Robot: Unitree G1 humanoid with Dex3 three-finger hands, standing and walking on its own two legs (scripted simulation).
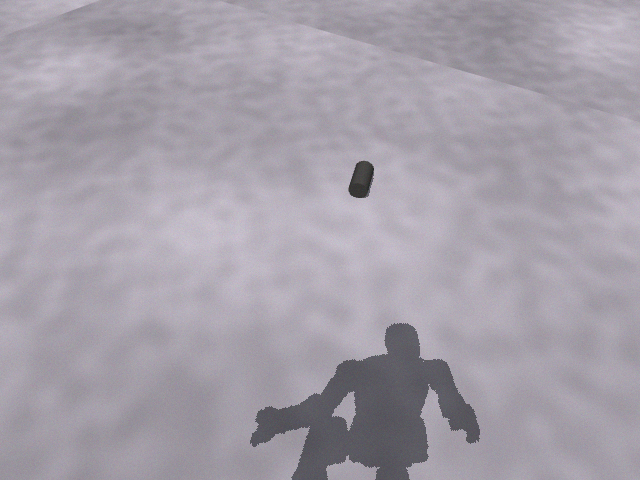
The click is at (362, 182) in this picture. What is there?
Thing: lying can
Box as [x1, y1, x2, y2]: [348, 161, 373, 197]
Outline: 367,161 360,161 356,164 348,188 349,192 353,196 362,197 367,192 373,170 372,165
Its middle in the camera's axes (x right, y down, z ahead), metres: +0.19 -0.28 +1.80
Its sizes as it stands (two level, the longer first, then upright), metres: 0.158 0.087 0.087
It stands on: the floor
